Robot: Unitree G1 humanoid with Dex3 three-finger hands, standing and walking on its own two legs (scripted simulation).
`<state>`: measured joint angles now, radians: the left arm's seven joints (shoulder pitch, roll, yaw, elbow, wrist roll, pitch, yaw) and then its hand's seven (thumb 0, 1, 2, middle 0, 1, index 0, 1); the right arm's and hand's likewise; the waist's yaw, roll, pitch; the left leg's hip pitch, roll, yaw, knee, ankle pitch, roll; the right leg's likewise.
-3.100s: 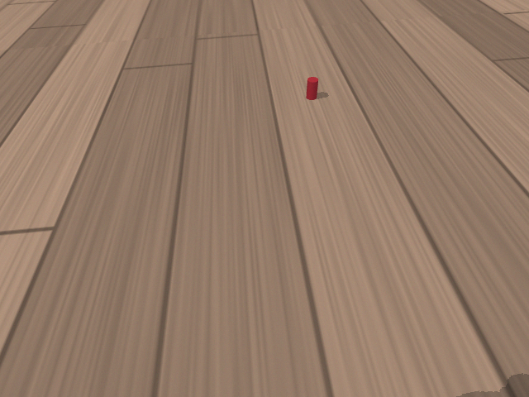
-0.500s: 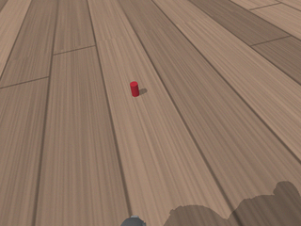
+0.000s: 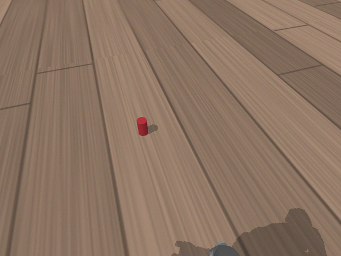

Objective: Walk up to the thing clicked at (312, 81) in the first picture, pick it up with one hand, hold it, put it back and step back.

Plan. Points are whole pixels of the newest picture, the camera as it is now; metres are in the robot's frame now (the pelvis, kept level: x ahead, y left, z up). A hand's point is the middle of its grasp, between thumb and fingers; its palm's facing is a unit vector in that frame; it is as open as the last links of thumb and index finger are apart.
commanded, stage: walk up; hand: left
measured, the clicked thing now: (142, 126) +1.12 +0.24 -0.71
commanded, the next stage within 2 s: none
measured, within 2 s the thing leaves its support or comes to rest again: neither
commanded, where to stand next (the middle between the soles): +0.78 +0.03 m, yaw +0 degrees
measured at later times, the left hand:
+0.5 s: hand (94, 213) +0.27 +0.25 -0.14, palm faces +0.01 -0.93 -0.36, open 7.4 cm
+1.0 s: hand (102, 148) +0.51 +0.28 -0.14, palm faces -0.07 -0.92 -0.39, open 7.4 cm
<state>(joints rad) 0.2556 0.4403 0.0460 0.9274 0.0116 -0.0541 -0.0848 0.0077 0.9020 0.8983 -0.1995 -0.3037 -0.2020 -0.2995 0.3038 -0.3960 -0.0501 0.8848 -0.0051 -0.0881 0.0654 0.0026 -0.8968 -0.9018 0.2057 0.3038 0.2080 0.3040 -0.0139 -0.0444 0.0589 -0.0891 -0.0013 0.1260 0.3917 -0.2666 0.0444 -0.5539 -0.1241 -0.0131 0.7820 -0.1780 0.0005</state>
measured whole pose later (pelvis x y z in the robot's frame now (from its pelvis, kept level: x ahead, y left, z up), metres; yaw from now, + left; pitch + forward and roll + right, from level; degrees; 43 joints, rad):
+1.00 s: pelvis +0.43 +0.00 -0.02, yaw +0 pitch -2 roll +1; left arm 0.27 0.43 0.05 0.92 0.02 -0.07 -0.08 0.01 0.90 0.90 -0.20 -0.30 -0.20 -0.30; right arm 0.34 -0.43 -0.05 0.87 -0.01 -0.05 0.06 0.00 -0.90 -0.90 0.21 0.30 0.21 0.30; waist -0.03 0.00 0.05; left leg -0.14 0.04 0.11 0.57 -0.39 0.00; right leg -0.40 -0.08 -0.04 0.59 -0.19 -0.02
